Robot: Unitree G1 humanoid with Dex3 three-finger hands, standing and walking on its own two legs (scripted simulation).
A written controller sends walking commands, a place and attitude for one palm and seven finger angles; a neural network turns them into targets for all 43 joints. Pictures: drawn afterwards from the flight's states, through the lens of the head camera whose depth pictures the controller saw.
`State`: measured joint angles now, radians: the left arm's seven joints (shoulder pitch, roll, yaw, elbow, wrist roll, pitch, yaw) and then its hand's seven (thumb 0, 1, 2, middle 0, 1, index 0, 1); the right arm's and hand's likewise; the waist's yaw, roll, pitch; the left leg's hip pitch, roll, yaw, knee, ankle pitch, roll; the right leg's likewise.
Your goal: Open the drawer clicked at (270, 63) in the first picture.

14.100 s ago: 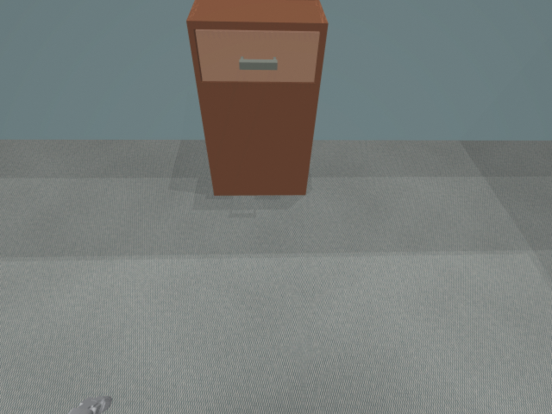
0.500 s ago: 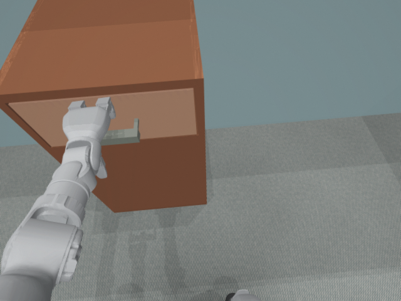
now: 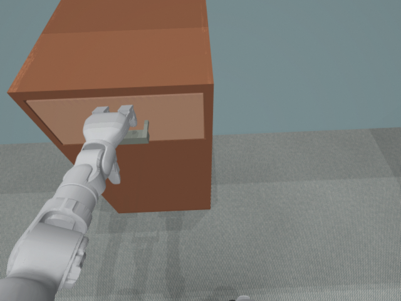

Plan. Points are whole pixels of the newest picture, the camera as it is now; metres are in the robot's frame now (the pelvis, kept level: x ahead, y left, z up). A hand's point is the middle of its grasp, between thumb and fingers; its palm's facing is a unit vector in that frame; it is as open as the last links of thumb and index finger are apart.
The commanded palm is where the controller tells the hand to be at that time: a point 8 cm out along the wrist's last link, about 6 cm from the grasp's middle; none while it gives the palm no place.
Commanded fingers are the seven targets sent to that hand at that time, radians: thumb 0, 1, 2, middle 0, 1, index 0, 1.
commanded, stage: move the hooked fingers above the handle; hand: left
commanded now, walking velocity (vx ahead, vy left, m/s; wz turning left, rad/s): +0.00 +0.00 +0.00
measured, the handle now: (123, 131) +0.53 +0.21 -0.04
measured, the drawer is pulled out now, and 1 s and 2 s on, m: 0.00 0.00 0.00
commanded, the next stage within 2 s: none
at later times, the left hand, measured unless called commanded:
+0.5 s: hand (133, 141) +0.45 +0.16 +0.02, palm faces -0.07 -0.07 -0.99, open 13.8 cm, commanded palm +0.44 +0.20 +0.08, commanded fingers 0.00 -0.50 0.30 -0.30 -1.20 -0.30 -1.20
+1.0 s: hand (126, 136) +0.45 +0.17 +0.03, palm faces +0.08 -0.06 -0.99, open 13.8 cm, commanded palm +0.44 +0.21 +0.08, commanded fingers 0.00 -0.50 0.30 -0.30 -1.20 -0.30 -1.20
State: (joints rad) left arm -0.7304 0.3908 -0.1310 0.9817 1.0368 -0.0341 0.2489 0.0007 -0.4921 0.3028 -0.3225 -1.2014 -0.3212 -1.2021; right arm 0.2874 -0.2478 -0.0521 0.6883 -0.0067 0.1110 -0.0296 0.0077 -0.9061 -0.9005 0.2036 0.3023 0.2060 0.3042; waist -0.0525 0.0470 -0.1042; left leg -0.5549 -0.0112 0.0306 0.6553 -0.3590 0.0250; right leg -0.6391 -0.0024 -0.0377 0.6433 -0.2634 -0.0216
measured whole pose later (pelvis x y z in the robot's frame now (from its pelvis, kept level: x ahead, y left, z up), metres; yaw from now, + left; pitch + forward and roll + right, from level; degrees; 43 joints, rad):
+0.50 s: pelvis +0.00 +0.00 +0.00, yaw +0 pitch +15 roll +0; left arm -0.69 0.36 -0.13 0.89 1.08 -0.15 0.29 0.00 -0.49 0.30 -0.33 -1.20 -0.33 -1.20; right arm 0.32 -0.25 -0.05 0.70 -0.02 0.11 -0.04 0.01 -0.91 -0.90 0.20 0.30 0.21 0.30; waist -0.07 0.04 -0.11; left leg -0.58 -0.01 0.03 0.69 -0.38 0.03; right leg -0.66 -0.01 -0.04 0.68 -0.28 -0.02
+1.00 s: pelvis -0.01 +0.00 -0.01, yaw +0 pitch +16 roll +0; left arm -0.69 0.38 -0.09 0.85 1.12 -0.17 0.40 0.00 -0.49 0.30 -0.33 -1.20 -0.33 -1.21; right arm 0.27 -0.26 -0.05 0.69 -0.03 0.10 -0.04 0.01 -0.91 -0.90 0.20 0.30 0.21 0.30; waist -0.06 0.03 -0.11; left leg -0.62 -0.01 0.03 0.73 -0.39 0.02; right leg -0.70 -0.01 -0.04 0.72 -0.29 -0.02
